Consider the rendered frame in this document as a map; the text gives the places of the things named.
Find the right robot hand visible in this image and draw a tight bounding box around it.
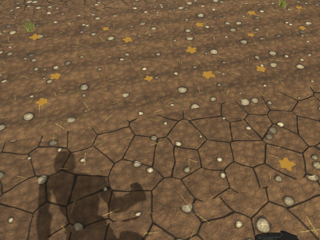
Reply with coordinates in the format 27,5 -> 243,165
254,230 -> 300,240

